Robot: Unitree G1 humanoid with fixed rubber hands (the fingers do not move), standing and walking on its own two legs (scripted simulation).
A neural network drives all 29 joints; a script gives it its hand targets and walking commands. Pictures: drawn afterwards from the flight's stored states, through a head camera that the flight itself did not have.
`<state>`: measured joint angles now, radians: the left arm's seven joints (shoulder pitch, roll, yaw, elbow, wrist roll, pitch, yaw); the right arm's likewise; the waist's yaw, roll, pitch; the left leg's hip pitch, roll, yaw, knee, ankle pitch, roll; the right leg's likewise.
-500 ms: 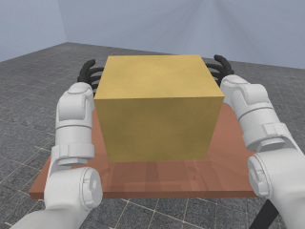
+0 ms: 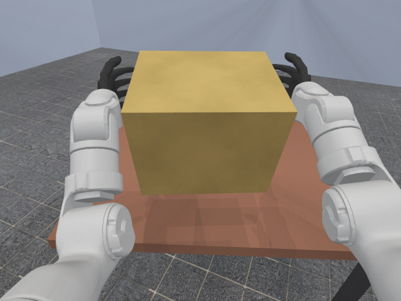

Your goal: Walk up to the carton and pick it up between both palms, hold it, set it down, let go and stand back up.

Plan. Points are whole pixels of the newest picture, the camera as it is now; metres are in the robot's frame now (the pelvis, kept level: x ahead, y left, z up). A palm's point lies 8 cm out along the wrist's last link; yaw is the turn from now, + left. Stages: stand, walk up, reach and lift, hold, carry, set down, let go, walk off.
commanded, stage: set down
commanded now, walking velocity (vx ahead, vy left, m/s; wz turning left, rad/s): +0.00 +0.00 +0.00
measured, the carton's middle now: (204, 122) +0.39 +0.02 +0.24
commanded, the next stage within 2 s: none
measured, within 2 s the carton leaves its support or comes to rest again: neither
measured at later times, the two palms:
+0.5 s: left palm (118, 133) +0.38 +0.19 +0.22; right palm (282, 122) +0.42 -0.15 +0.22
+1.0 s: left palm (118, 141) +0.38 +0.19 +0.20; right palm (278, 123) +0.43 -0.15 +0.21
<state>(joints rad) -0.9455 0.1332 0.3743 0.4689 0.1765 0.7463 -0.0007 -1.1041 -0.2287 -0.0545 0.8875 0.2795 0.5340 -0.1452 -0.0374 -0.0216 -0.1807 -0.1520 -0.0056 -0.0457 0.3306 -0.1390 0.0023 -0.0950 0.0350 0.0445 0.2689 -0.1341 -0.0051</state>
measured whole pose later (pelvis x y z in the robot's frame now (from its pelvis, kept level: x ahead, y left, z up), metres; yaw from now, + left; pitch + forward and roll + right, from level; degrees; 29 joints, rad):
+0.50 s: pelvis +0.02 -0.02 +0.00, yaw +2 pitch -5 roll -1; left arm -0.70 0.06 0.34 0.25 0.20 0.62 0.01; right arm -0.88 -0.19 0.00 0.79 0.27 0.26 -0.11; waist -0.03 -0.03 -0.03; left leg -0.07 0.00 -0.08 0.32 -0.16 -0.02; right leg 0.00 0.04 -0.01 0.26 -0.17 -0.03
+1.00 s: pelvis +0.01 -0.01 +0.00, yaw +1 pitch -3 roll +0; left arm -0.74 0.02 0.34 0.36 0.21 0.61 0.06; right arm -0.97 -0.20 -0.12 1.00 0.15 0.20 0.00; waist 0.03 -0.04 -0.05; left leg -0.12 0.00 -0.04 0.31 -0.14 -0.01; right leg -0.07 0.03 0.01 0.28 -0.16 -0.02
